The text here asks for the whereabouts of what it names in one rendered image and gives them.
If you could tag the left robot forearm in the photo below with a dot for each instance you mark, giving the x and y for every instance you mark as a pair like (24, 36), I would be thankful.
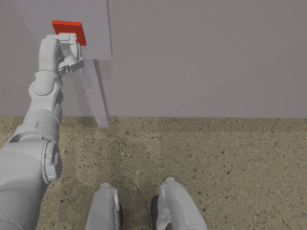
(43, 118)

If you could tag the robot right shin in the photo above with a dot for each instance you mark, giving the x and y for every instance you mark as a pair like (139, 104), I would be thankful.
(163, 216)

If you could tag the right robot foot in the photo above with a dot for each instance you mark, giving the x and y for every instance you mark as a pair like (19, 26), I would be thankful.
(154, 211)

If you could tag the panel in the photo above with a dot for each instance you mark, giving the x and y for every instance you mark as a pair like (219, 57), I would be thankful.
(94, 16)

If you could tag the robot left hand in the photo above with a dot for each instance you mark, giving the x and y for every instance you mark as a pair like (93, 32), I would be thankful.
(50, 55)

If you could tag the robot left upper arm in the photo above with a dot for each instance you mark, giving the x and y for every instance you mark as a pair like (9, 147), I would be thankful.
(26, 170)

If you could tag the button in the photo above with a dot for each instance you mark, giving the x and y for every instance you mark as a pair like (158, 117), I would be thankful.
(70, 27)

